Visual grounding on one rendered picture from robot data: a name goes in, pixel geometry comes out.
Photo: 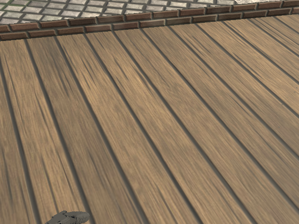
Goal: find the left robot hand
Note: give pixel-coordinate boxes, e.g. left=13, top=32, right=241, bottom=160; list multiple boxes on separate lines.
left=45, top=210, right=90, bottom=224

